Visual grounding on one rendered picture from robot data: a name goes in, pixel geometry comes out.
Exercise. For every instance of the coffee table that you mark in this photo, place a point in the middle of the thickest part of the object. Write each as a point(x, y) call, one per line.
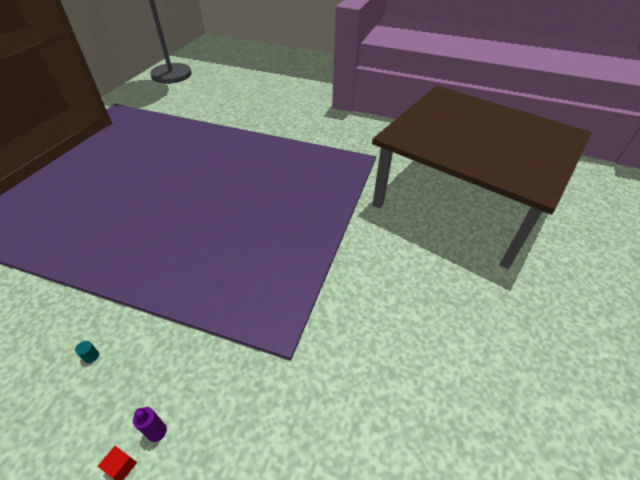
point(519, 155)

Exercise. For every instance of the sofa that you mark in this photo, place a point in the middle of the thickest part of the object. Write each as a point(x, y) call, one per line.
point(576, 62)

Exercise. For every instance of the bookshelf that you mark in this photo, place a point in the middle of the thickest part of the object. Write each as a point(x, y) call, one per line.
point(49, 102)

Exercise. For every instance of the floor lamp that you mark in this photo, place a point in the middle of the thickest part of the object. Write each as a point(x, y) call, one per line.
point(169, 72)

